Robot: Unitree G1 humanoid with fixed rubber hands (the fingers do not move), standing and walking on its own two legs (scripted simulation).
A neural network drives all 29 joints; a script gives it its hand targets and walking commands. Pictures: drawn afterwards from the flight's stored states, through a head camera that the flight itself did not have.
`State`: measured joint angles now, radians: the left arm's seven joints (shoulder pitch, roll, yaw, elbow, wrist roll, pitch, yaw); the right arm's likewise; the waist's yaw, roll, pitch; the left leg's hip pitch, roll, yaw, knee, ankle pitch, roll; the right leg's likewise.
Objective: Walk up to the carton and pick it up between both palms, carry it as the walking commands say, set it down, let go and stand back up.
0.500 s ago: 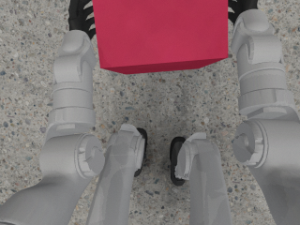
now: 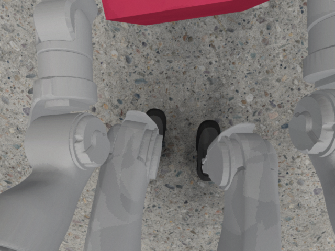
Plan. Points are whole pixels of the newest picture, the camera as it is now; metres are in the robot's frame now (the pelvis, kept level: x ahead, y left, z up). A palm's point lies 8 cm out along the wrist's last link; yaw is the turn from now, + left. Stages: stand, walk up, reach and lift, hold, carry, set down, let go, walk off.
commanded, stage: set down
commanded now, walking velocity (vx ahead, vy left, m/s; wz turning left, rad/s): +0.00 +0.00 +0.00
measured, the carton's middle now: out of the picture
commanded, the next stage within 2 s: none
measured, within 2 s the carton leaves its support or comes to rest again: rests again in 0.60 s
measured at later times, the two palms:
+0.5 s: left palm out of the picture +0.56 +0.20 -0.21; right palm out of the picture +0.63 -0.13 -0.19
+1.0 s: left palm out of the picture +0.56 +0.20 -0.21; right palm out of the picture +0.63 -0.13 -0.20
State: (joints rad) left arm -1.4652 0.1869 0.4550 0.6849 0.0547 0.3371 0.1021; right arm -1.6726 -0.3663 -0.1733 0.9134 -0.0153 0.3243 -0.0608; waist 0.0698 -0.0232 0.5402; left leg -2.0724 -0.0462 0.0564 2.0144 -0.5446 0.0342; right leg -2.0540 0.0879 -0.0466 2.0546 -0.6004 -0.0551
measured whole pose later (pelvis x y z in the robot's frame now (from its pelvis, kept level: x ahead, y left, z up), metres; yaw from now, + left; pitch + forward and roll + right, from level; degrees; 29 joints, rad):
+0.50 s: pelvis +0.01 +0.00 -0.04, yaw -1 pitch +34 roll +1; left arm -1.52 0.21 0.40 0.81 0.04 0.34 0.06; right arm -1.75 -0.44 -0.11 1.10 0.04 0.30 -0.03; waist 0.09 -0.02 0.52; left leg -2.16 -0.04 0.06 2.17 -0.59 0.05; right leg -2.13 0.09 -0.06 2.20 -0.65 -0.05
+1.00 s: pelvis +0.01 +0.00 -0.05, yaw -1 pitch +35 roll +2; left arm -1.52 0.22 0.45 0.83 0.07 0.33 -0.02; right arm -1.74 -0.45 -0.13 1.11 0.02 0.28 -0.01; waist 0.10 -0.03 0.49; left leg -2.19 -0.03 0.07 2.19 -0.60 0.03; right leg -2.19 0.10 -0.07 2.23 -0.64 -0.07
